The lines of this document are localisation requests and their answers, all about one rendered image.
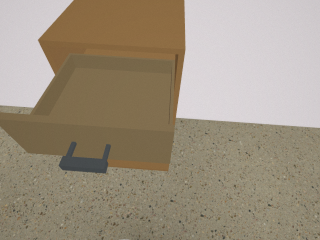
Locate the drawer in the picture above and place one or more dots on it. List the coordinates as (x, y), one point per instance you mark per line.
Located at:
(94, 100)

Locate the cabinet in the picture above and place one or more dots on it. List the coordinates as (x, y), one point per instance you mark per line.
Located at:
(152, 29)

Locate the handle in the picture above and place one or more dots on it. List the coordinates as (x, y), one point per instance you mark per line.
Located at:
(84, 164)

